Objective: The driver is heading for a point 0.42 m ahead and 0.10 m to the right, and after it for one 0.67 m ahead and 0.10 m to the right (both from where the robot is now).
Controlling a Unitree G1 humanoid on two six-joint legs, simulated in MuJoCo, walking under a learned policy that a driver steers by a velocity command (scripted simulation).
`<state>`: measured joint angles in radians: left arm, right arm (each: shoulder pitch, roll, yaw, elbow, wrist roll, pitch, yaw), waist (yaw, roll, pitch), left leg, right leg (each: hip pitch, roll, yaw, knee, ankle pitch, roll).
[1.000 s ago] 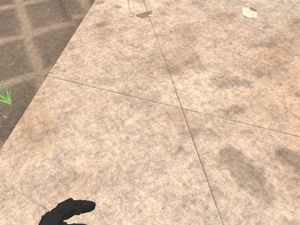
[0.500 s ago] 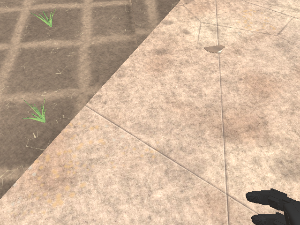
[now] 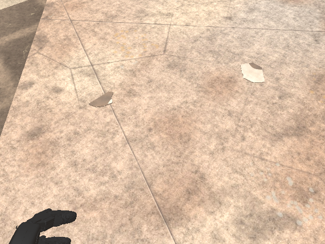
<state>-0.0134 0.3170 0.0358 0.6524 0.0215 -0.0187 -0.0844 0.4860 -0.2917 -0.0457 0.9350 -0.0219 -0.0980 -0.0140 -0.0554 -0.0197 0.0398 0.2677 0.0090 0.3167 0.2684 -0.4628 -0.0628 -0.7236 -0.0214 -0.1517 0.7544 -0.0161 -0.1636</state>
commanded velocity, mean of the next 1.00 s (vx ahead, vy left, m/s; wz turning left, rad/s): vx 0.67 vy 0.00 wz -0.65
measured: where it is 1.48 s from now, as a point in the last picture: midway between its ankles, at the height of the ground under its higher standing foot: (197, 160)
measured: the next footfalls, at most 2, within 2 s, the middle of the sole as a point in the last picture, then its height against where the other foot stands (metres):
right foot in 0.04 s outside the picture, level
left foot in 0.46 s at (153, 191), level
